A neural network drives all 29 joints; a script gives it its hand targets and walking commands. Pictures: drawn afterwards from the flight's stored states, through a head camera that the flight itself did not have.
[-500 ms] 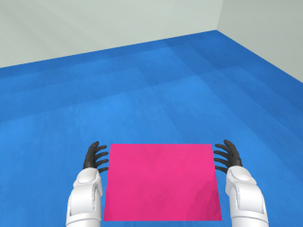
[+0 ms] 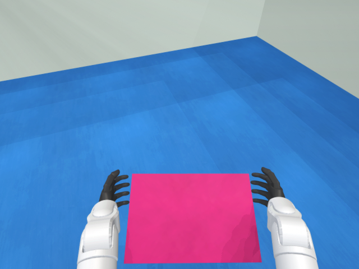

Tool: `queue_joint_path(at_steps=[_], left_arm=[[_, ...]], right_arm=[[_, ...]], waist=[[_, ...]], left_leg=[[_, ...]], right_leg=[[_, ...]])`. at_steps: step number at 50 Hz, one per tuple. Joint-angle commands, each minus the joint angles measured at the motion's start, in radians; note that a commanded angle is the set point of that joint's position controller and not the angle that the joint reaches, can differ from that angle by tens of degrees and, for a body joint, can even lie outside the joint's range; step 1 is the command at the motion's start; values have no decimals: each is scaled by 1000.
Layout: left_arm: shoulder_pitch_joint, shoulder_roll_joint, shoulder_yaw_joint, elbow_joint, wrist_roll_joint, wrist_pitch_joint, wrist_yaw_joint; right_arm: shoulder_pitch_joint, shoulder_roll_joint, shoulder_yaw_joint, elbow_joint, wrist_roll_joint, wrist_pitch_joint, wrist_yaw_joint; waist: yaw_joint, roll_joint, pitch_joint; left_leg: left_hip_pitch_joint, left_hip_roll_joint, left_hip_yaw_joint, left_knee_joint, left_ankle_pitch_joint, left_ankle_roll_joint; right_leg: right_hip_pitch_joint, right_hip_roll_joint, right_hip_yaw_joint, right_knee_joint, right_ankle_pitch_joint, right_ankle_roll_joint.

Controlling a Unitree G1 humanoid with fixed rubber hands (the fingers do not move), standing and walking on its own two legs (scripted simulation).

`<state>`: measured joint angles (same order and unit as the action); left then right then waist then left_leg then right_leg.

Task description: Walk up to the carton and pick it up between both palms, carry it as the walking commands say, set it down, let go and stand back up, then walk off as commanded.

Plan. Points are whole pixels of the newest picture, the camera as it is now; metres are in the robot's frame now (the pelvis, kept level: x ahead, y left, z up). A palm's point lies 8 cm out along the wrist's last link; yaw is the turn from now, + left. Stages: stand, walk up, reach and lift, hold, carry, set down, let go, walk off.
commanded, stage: carry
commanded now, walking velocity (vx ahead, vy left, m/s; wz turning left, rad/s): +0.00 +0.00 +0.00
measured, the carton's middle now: (190, 217) +0.28 +0.00 -0.08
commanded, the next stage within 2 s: hold in 0.74 s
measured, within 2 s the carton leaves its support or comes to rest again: neither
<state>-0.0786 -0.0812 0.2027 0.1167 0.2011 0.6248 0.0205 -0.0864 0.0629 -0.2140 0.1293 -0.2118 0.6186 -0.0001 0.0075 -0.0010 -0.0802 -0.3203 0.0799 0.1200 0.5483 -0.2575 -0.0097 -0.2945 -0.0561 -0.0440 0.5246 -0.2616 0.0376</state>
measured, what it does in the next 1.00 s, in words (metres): stands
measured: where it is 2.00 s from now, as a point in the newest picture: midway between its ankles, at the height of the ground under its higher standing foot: outside the picture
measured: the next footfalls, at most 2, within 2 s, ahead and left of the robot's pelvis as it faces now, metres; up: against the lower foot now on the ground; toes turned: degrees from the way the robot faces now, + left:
none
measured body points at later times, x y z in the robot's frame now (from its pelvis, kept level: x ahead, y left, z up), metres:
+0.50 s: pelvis +0.00 +0.00 +0.00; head -0.01 +0.01 +0.45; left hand +0.28 +0.19 +0.01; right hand +0.28 -0.19 +0.01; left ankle +0.02 +0.12 -0.73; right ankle +0.01 -0.14 -0.73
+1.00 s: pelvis -0.01 -0.01 +0.02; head -0.04 -0.01 +0.46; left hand +0.29 +0.20 +0.07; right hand +0.31 -0.19 +0.06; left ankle +0.02 +0.13 -0.73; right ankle +0.01 -0.14 -0.73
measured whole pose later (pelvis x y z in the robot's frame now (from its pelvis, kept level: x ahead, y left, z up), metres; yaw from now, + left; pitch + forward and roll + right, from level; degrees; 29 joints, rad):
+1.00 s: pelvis -0.01 -0.01 +0.02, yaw +2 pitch -3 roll +0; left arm -0.28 -0.10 0.33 0.23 0.26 0.66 -0.03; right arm -0.27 0.08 -0.33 0.28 -0.28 0.63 0.08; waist 0.03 0.00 -0.04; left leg -0.10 0.03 0.03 0.27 -0.11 -0.02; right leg -0.09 -0.03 0.01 0.29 -0.15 0.03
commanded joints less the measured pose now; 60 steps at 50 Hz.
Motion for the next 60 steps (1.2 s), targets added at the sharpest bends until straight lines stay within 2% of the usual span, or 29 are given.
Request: queue_joint_path(at_steps=[1,37,38,39,40,43,45,48,53,60], left_arm=[[-422,-736,-643,-56,-253,-32,-281],[-443,-741,-635,-25,-257,-45,-284],[-658,-827,-638,-165,-290,-58,-285],[-611,-828,-619,-134,-271,-40,-270],[-585,-836,-597,-80,-250,-24,-270],[-602,-841,-574,67,-232,22,-302],[-631,-845,-534,119,-223,31,-326],[-652,-858,-489,166,-207,34,-356],[-692,-850,-458,163,-199,29,-378],[-700,-856,-459,140,-198,30,-390]], right_arm=[[-401,722,634,-45,244,-28,278],[-428,718,624,-19,244,-41,282],[-629,813,710,-135,311,-66,320],[-632,783,707,-108,303,-62,325],[-638,771,686,-70,284,-59,334],[-564,759,544,76,193,-25,338],[-580,787,499,136,177,-11,352],[-621,827,468,178,172,2,370],[-684,867,470,173,180,10,381],[-719,896,502,147,198,1,389]], waist=[[-2,2,-190],[-2,3,-190],[75,57,-317],[91,51,-266],[89,63,-243],[-11,13,-153],[-17,-6,-128],[-3,-16,-108],[29,-37,-114],[54,-23,-149]], left_leg=[[122,73,-86,-80,144,25],[118,76,-74,-87,129,16],[275,-145,-161,-171,345,10],[293,-134,-180,-193,377,5],[340,-139,-184,-204,404,-8],[365,-150,-171,-268,278,-10],[363,-153,-160,-297,211,-4],[354,-161,-149,-317,166,1],[340,-172,-133,-327,138,9],[334,-181,-125,-325,158,8]], right_leg=[[19,-61,45,-72,185,-38],[27,-57,50,-71,182,-37],[183,150,76,-137,296,-38],[156,152,82,-157,287,-45],[140,156,88,-179,274,-50],[132,155,87,-250,220,-55],[135,148,89,-280,178,-52],[140,142,97,-309,133,-43],[160,139,109,-329,103,-30],[191,140,118,-325,139,-24]])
